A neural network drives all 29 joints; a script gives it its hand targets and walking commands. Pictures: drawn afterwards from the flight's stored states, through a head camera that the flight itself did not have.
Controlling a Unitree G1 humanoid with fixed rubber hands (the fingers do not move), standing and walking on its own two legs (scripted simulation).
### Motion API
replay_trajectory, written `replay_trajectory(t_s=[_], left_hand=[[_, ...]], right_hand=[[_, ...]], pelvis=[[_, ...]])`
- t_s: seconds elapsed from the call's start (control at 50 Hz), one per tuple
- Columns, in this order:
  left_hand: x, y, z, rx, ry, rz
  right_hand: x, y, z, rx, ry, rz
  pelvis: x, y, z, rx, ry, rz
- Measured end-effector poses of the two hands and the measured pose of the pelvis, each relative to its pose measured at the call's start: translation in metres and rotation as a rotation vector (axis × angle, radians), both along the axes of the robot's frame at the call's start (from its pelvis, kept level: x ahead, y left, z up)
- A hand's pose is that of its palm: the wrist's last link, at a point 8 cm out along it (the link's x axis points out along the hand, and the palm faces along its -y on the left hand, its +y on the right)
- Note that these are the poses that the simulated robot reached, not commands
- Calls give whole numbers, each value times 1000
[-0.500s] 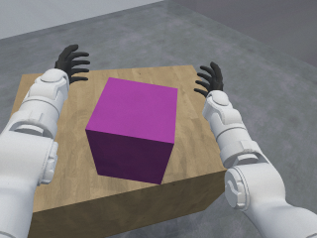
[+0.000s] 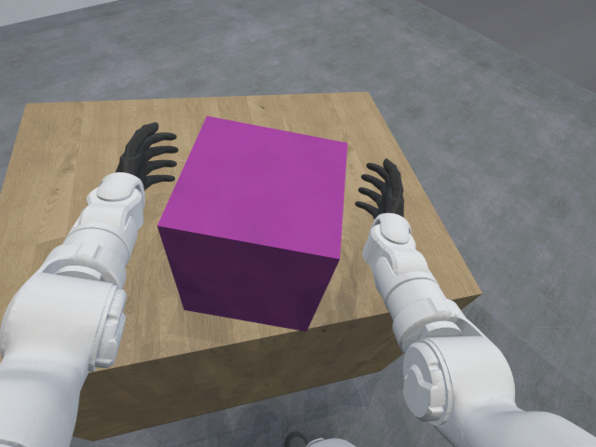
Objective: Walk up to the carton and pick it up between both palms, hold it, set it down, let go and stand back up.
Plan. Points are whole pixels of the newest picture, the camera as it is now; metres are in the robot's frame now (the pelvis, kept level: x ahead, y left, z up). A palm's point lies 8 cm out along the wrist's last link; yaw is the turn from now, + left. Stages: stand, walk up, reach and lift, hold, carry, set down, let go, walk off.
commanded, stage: reach and lift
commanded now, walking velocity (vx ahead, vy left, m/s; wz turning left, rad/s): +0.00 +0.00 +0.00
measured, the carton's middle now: (260, 232) +0.42 -0.05 -0.01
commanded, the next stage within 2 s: none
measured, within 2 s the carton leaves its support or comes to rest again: neither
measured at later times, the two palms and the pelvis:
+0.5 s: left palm (141, 197) +0.48 +0.11 +0.04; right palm (364, 222) +0.38 -0.20 +0.04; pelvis -0.02 +0.00 -0.02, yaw +0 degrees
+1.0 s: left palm (158, 194) +0.48 +0.09 +0.04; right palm (362, 221) +0.38 -0.20 +0.04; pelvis -0.02 +0.01 -0.02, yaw -1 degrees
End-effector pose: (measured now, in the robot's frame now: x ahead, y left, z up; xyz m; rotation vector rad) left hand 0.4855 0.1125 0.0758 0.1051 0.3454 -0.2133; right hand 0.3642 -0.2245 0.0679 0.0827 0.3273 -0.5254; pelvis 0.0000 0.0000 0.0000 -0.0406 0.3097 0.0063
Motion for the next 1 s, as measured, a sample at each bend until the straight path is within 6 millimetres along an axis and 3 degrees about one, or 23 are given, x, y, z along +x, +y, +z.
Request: replay_trajectory(t_s=[0.22, 0.4, 0.56, 0.78, 1.0], left_hand=[[-1, -2, -18, 12, 1, -12], [-5, -2, -37, -8, -3, 16], [-3, -2, -39, 1, -18, 8], [-5, -22, -37, -20, -28, -35], [-6, -25, -36, -17, -50, -68]], right_hand=[[7, 1, -2, -44, -3, 23], [12, 15, -24, -17, 13, 48], [13, 22, -32, -9, 0, 32], [15, 24, -27, -9, -17, 16], [14, 25, -28, -34, -62, 28]], pelvis=[[-10, -1, -11, -6, 56, 6], [-15, 0, -21, -4, 95, 2], [-17, 0, -25, -18, 114, -2], [-21, 2, -27, -15, 118, -11], [-20, 6, -19, -4, 73, -16]])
